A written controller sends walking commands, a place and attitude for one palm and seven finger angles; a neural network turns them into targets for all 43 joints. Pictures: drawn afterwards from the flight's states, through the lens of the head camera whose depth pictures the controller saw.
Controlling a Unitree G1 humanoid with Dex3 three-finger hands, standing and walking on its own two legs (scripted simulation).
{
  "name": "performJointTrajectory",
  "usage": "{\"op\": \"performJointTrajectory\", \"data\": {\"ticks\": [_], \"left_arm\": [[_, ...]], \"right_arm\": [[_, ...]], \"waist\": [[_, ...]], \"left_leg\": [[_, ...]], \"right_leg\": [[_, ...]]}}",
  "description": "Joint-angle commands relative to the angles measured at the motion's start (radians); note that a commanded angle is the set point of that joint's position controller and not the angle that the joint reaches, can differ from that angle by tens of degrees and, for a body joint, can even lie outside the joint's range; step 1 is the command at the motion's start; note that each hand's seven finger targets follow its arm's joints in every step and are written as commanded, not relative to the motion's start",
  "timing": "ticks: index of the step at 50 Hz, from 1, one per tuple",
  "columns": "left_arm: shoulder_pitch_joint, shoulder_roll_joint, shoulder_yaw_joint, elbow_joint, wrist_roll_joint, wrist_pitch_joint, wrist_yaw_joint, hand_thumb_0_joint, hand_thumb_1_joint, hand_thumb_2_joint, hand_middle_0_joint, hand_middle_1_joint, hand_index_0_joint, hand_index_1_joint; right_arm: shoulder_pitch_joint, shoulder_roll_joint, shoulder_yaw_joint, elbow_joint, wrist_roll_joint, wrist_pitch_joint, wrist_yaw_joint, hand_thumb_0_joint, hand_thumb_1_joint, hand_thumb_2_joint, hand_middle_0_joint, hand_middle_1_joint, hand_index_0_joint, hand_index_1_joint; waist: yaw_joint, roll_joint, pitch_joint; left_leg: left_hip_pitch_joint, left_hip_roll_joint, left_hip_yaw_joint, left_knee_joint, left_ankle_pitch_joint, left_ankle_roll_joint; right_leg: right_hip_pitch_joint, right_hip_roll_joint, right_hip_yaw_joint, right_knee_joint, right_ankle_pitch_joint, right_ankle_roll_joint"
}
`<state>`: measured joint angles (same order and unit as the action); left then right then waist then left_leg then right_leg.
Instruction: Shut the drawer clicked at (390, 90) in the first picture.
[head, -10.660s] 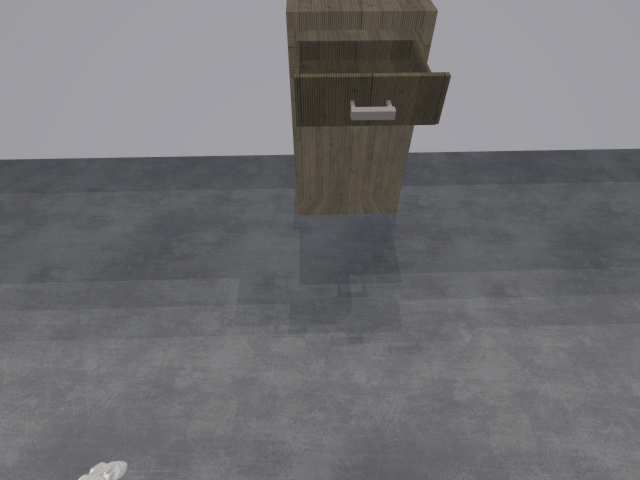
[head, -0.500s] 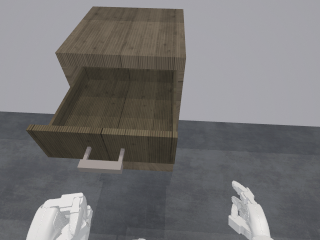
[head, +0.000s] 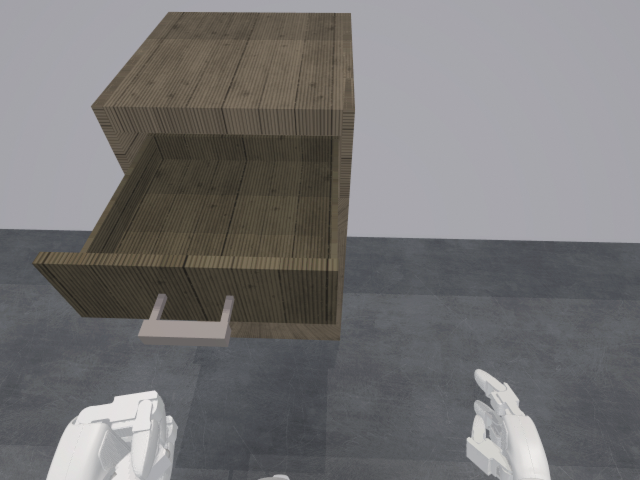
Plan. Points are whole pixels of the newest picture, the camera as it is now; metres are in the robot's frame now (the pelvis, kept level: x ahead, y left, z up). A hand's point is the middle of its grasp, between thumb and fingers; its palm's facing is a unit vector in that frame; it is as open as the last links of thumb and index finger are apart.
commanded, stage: bring the fist close to the handle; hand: left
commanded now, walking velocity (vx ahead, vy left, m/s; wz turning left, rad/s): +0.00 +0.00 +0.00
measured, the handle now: (190, 317) +0.32 +0.21 +0.00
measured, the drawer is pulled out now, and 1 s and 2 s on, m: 0.30 0.30 0.28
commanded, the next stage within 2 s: push the drawer shut in 1.28 s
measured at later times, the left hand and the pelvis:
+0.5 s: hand (189, 427) +0.17 +0.16 +0.04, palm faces +0.07 -1.00 -0.06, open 3.3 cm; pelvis +0.00 -0.02 -0.02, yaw +0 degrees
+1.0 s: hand (208, 399) +0.22 +0.16 +0.00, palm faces +0.04 -1.00 -0.04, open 3.3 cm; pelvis -0.01 -0.01 -0.04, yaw -1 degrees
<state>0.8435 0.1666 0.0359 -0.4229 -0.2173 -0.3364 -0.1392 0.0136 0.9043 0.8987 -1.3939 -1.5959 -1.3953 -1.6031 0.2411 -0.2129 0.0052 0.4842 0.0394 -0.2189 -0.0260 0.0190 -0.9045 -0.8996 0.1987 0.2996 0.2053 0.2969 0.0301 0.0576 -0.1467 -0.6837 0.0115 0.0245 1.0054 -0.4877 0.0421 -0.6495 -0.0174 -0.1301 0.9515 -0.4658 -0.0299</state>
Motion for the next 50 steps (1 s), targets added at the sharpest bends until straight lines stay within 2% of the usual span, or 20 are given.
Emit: {"op": "performJointTrajectory", "data": {"ticks": [1, 7, 10, 12, 13, 15, 19, 20, 22, 25, 28, 32, 35, 37, 38, 40, 42, 46, 48, 50], "left_arm": [[0.011, 0.07, 0.056, -0.154, -0.011, -0.084, -0.012, 0.0, 0.9, 0.9, -1.4, -1.6, -1.4, -1.6], [-0.072, 0.105, 0.107, -0.092, -0.019, -0.11, -0.022, 0.0, 0.9, 0.9, -1.4, -1.6, -1.4, -1.6], [-0.09, 0.095, 0.116, -0.047, -0.037, -0.117, -0.037, 0.0, 0.9, 0.9, -1.4, -1.6, -1.4, -1.6], [-0.094, 0.123, 0.155, -0.01, -0.041, -0.12, -0.044, 0.0, 0.9, 0.9, -1.4, -1.6, -1.4, -1.6], [-0.098, 0.111, 0.149, 0.017, -0.046, -0.119, -0.052, 0.0, 0.9, 0.9, -1.4, -1.6, -1.4, -1.6], [-0.142, 0.119, 0.152, 0.007, -0.055, -0.135, -0.065, 0.0, 0.9, 0.9, -1.4, -1.6, -1.4, -1.6], [-0.179, 0.129, 0.181, 0.076, -0.066, -0.15, -0.072, 0.0, 0.9, 0.9, -1.4, -1.6, -1.4, -1.6], [-0.199, 0.115, 0.158, 0.067, -0.067, -0.159, -0.077, 0.0, 0.9, 0.9, -1.4, -1.6, -1.4, -1.6], [-0.229, 0.126, 0.17, 0.091, -0.066, -0.167, -0.074, 0.0, 0.9, 0.9, -1.4, -1.6, -1.4, -1.6], [-0.233, 0.127, 0.171, 0.104, -0.064, -0.177, -0.076, 0.0, 0.9, 0.9, -1.4, -1.6, -1.4, -1.6], [-0.261, 0.117, 0.166, 0.134, -0.06, -0.176, -0.07, 0.0, 0.9, 0.9, -1.4, -1.6, -1.4, -1.6], [-0.303, 0.149, 0.199, 0.173, -0.055, -0.179, -0.061, 0.0, 0.9, 0.9, -1.4, -1.6, -1.4, -1.6], [-0.343, 0.119, 0.157, 0.162, -0.051, -0.187, -0.061, 0.0, 0.9, 0.9, -1.4, -1.6, -1.4, -1.6], [-0.372, 0.121, 0.151, 0.179, -0.045, -0.187, -0.053, 0.0, 0.9, 0.9, -1.4, -1.6, -1.4, -1.6], [-0.36, 0.122, 0.161, 0.187, -0.043, -0.189, -0.051, 0.0, 0.9, 0.9, -1.4, -1.6, -1.4, -1.6], [-0.378, 0.111, 0.141, 0.186, -0.041, -0.189, -0.049, 0.0, 0.9, 0.9, -1.4, -1.6, -1.4, -1.6], [-0.396, 0.141, 0.172, 0.225, -0.036, -0.185, -0.043, 0.0, 0.9, 0.9, -1.4, -1.6, -1.4, -1.6], [-0.408, 0.122, 0.142, 0.166, -0.037, -0.19, -0.039, 0.0, 0.9, 0.9, -1.4, -1.6, -1.4, -1.6], [-0.401, 0.121, 0.137, 0.149, -0.034, -0.183, -0.029, 0.0, 0.9, 0.9, -1.4, -1.6, -1.4, -1.6], [-0.401, 0.124, 0.137, 0.162, -0.031, -0.168, -0.019, 0.0, 0.9, 0.9, -1.4, -1.6, -1.4, -1.6]], "right_arm": [[-0.092, -0.107, -0.053, -0.171, 0.003, -0.058, -0.009, 0.0, -0.9, -0.9, 0.2, 0.3, 0.2, 0.3], [-0.096, -0.109, -0.054, -0.157, 0.0, -0.042, -0.018, 0.0, -0.9, -0.9, 0.2, 0.3, 0.2, 0.3], [-0.095, -0.106, -0.056, -0.148, 0.0, -0.038, -0.022, 0.0, -0.9, -0.9, 0.2, 0.3, 0.2, 0.3], [-0.103, -0.107, -0.059, -0.136, 0.0, -0.033, -0.025, 0.0, -0.9, -0.9, 0.2, 0.3, 0.2, 0.3], [-0.102, -0.107, -0.058, -0.136, 0.0, -0.03, -0.026, 0.0, -0.9, -0.9, 0.2, 0.3, 0.2, 0.3], [-0.102, -0.109, -0.059, -0.13, -0.001, -0.034, -0.028, 0.0, -0.9, -0.9, 0.2, 0.3, 0.2, 0.3], [-0.101, -0.111, -0.063, -0.111, -0.002, -0.031, -0.032, 0.0, -0.9, -0.9, 0.2, 0.3, 0.2, 0.3], [-0.103, -0.114, -0.059, -0.114, -0.005, -0.035, -0.033, 0.0, -0.9, -0.9, 0.2, 0.3, 0.2, 0.3], [-0.107, -0.116, -0.061, -0.105, -0.007, -0.036, -0.034, 0.0, -0.9, -0.9, 0.2, 0.3, 0.2, 0.3], [-0.097, -0.117, -0.065, -0.102, -0.008, -0.037, -0.031, 0.0, -0.9, -0.9, 0.2, 0.3, 0.2, 0.3], [-0.097, -0.119, -0.066, -0.1, -0.011, -0.029, -0.031, 0.0, -0.9, -0.9, 0.2, 0.3, 0.2, 0.3], [-0.106, -0.122, -0.067, -0.091, -0.014, -0.017, -0.034, 0.0, -0.9, -0.9, 0.2, 0.3, 0.2, 0.3], [-0.093, -0.127, -0.063, -0.098, -0.015, -0.019, -0.03, 0.0, -0.9, -0.9, 0.2, 0.3, 0.2, 0.3], [-0.09, -0.132, -0.062, -0.092, -0.019, -0.017, -0.029, 0.0, -0.9, -0.9, 0.2, 0.3, 0.2, 0.3], [-0.085, -0.132, -0.066, -0.093, -0.02, -0.015, -0.029, 0.0, -0.9, -0.9, 0.2, 0.3, 0.2, 0.3], [-0.086, -0.134, -0.063, -0.1, -0.022, -0.011, -0.025, 0.0, -0.9, -0.9, 0.2, 0.3, 0.2, 0.3], [-0.088, -0.138, -0.063, -0.093, -0.023, -0.002, -0.026, 0.0, -0.9, -0.9, 0.2, 0.3, 0.2, 0.3], [-0.08, -0.138, -0.06, -0.116, -0.023, 0.005, -0.02, 0.0, -0.9, -0.9, 0.2, 0.3, 0.2, 0.3], [-0.074, -0.138, -0.061, -0.119, -0.022, 0.012, -0.02, 0.0, -0.9, -0.9, 0.2, 0.3, 0.2, 0.3], [-0.069, -0.138, -0.06, -0.121, -0.021, 0.022, -0.021, 0.0, -0.9, -0.9, 0.2, 0.3, 0.2, 0.3]], "waist": [[-0.018, -0.046, -0.046], [-0.018, -0.05, -0.069], [-0.021, -0.05, -0.086], [-0.015, -0.067, -0.097], [-0.022, -0.084, -0.083], [-0.022, -0.038, -0.102], [-0.031, -0.076, -0.105], [-0.033, -0.051, -0.113], [-0.037, -0.057, -0.109], [-0.031, -0.033, -0.164], [-0.034, -0.062, -0.169], [-0.033, -0.071, -0.172], [-0.041, -0.019, -0.193], [-0.049, -0.047, -0.203], [-0.042, -0.057, -0.225], [-0.044, -0.034, -0.23], [-0.043, -0.053, -0.226], [-0.034, -0.002, -0.276], [-0.035, -0.003, -0.297], [-0.043, -0.035, -0.272]], "left_leg": [[0.023, -0.012, -0.073, -0.153, 0.166, -0.016], [-0.015, -0.015, -0.065, -0.117, 0.176, -0.013], [-0.029, -0.018, -0.059, -0.097, 0.188, -0.013], [-0.049, -0.018, -0.058, -0.083, 0.203, -0.013], [-0.065, -0.019, -0.055, -0.078, 0.19, -0.013], [-0.064, -0.02, -0.053, -0.067, 0.193, -0.013], [-0.097, -0.018, -0.055, -0.043, 0.188, -0.014], [-0.1, -0.019, -0.055, -0.037, 0.184, -0.013], [-0.114, -0.015, -0.057, -0.027, 0.176, -0.012], [-0.111, -0.015, -0.054, -0.013, 0.203, -0.013], [-0.13, -0.014, -0.057, -0.004, 0.206, -0.012], [-0.171, -0.01, -0.057, 0.02, 0.196, -0.012], [-0.151, -0.01, -0.058, 0.024, 0.201, -0.012], [-0.159, -0.007, -0.065, 0.035, 0.208, -0.009], [-0.161, -0.007, -0.064, 0.04, 0.216, -0.01], [-0.168, -0.01, -0.063, 0.046, 0.217, -0.012], [-0.194, -0.007, -0.064, 0.061, 0.21, -0.01], [-0.158, -0.008, -0.063, 0.055, 0.235, -0.012], [-0.136, -0.006, -0.067, 0.047, 0.255, -0.012], [-0.154, -0.006, -0.07, 0.045, 0.231, -0.012]], "right_leg": [[0.031, 0.031, 0.059, -0.141, 0.09, 0.003], [0.039, 0.026, 0.09, -0.139, 0.094, 0.001], [0.046, 0.022, 0.105, -0.136, 0.117, 0.005], [0.064, 0.017, 0.121, -0.137, 0.138, 0.006], [0.058, 0.014, 0.126, -0.142, 0.122, 0.01], [0.053, 0.01, 0.137, -0.136, 0.123, 0.01], [0.039, 0.008, 0.146, -0.126, 0.118, 0.015], [0.03, 0.007, 0.149, -0.119, 0.108, 0.014], [0.01, 0.009, 0.147, -0.11, 0.089, 0.012], [0.017, 0.008, 0.147, -0.081, 0.135, 0.012], [0.006, 0.011, 0.139, -0.06, 0.144, 0.012], [-0.01, 0.011, 0.151, -0.044, 0.131, 0.012], [-0.052, 0.014, 0.126, -0.012, 0.141, 0.009], [-0.067, 0.018, 0.118, 0.004, 0.15, 0.008], [-0.064, 0.018, 0.113, 0.018, 0.164, 0.008], [-0.077, 0.017, 0.11, 0.032, 0.17, 0.008], [-0.092, 0.021, 0.114, 0.04, 0.159, 0.006], [-0.093, 0.018, 0.099, 0.061, 0.186, 0.002], [-0.091, 0.021, 0.09, 0.066, 0.203, 0.003], [-0.097, 0.024, 0.089, 0.056, 0.182, 0.006]]}}
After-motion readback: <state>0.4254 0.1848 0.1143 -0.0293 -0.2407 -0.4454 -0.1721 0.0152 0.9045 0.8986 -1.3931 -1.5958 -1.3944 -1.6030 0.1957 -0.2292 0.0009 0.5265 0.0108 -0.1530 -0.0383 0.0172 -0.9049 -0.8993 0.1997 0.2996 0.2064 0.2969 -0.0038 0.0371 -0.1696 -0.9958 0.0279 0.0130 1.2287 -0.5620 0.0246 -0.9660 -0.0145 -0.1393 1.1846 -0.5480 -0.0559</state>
